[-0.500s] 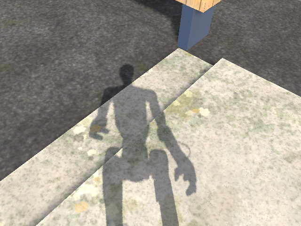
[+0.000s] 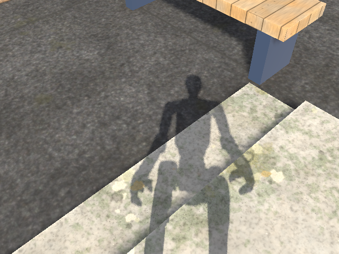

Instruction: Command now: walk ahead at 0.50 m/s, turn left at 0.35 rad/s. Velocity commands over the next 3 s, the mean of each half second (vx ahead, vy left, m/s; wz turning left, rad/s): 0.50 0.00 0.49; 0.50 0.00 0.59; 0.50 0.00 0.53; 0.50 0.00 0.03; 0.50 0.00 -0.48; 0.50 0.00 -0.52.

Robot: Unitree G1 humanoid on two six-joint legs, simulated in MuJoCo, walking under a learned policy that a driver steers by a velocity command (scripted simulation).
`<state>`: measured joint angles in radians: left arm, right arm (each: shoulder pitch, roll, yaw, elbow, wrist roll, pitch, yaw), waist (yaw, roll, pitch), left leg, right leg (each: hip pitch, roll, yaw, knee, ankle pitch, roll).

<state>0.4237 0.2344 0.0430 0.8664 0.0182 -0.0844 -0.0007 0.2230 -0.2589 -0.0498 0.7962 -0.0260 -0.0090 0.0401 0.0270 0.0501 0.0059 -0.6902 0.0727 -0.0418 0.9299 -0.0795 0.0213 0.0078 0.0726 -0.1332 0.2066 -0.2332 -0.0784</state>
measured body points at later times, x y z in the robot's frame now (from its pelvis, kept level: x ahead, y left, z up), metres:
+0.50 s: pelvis +0.27 +0.07 +0.00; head +0.29 +0.09 +0.45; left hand +0.36 +0.36 -0.11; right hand +0.37 -0.19 -0.12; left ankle +0.24 +0.11 -0.74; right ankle +0.42 -0.08 -0.67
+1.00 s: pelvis +0.53 +0.11 +0.00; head +0.55 +0.11 +0.45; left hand +0.41 +0.37 -0.11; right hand +0.79 -0.05 -0.11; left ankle +0.48 +0.24 -0.67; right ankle +0.56 +0.02 -0.74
